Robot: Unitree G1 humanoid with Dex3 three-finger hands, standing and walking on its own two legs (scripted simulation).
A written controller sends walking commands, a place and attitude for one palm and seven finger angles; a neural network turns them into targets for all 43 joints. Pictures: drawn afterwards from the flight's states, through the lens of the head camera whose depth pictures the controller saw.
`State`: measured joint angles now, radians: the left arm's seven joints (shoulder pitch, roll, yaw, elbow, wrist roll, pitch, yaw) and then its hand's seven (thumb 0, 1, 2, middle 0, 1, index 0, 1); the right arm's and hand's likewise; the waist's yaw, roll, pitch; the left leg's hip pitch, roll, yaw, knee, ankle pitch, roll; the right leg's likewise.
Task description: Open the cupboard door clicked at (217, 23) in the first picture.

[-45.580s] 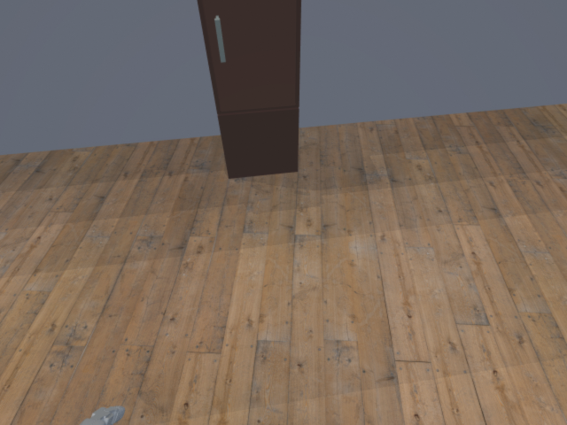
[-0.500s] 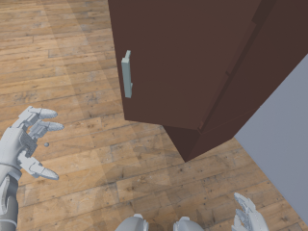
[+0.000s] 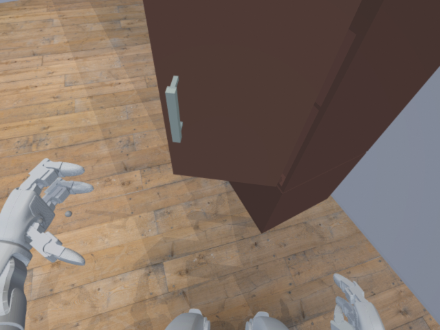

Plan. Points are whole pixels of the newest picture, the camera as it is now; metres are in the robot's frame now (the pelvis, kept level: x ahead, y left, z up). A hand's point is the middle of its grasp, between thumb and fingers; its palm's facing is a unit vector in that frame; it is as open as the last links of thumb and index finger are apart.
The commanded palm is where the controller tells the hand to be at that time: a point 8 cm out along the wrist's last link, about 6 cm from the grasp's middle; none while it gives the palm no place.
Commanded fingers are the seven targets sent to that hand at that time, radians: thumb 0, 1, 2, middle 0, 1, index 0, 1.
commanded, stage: move the hooked fingers beside the handle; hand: left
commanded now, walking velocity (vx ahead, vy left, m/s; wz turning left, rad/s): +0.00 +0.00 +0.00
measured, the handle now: (176, 111) +0.55 +0.14 +0.03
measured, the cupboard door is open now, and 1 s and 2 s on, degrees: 56 56 56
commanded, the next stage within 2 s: none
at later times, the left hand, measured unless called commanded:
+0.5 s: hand (92, 181) +0.35 +0.26 +0.05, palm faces -0.03 -1.00 -0.03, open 14.0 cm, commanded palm +0.32 +0.30 +0.05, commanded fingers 0.00 -0.50 0.30 -0.30 -1.20 -0.30 -1.20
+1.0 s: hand (113, 152) +0.42 +0.24 +0.04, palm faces -0.05 -1.00 -0.01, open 14.0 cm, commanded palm +0.40 +0.29 +0.04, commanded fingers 0.00 -0.50 0.30 -0.30 -1.20 -0.30 -1.20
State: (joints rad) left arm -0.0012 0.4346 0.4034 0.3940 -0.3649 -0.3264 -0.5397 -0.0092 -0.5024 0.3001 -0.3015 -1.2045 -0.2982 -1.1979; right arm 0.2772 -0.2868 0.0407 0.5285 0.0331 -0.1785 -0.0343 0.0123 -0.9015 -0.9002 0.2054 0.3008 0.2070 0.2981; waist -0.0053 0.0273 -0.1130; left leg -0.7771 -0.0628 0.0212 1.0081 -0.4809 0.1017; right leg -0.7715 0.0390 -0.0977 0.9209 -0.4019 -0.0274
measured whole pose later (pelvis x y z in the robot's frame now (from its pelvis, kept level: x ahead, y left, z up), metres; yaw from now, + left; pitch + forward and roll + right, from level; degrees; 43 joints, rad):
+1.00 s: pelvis +0.01 -0.01 -0.01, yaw -2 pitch +20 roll -4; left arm -0.50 0.53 0.44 0.87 -0.26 -0.36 -0.52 -0.01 -0.50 0.30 -0.30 -1.20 -0.30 -1.20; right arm 0.32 -0.29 0.05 0.57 0.04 -0.06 -0.04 0.01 -0.90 -0.90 0.20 0.30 0.21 0.30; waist -0.07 0.02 -0.13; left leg -0.90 -0.03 0.03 1.06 -0.50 0.10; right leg -0.91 0.07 -0.09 0.97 -0.41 -0.05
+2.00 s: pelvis +0.01 -0.01 -0.01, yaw -3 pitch +23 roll -5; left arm -0.77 0.57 0.44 1.12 -0.15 -0.41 -0.38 -0.01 -0.50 0.30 -0.30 -1.20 -0.30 -1.20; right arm 0.39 -0.28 0.06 0.60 0.01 0.10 0.00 0.00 -0.90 -0.90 0.20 0.30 0.21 0.30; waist -0.15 0.03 -0.12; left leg -0.97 -0.02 0.03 1.08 -0.52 0.10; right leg -0.97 0.08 -0.09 0.97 -0.42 -0.04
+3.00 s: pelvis +0.01 -0.01 -0.02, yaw -3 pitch +22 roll -4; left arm -0.75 0.47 0.35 1.08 -0.15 -0.44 -0.31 -0.01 -0.50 0.30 -0.30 -1.20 -0.30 -1.20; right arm 0.37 -0.27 0.05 0.60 0.01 0.10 0.01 0.00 -0.90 -0.90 0.20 0.30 0.21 0.30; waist -0.13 0.04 -0.13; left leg -0.96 -0.02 0.03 1.09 -0.52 0.09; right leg -0.96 0.08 -0.09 0.98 -0.42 -0.05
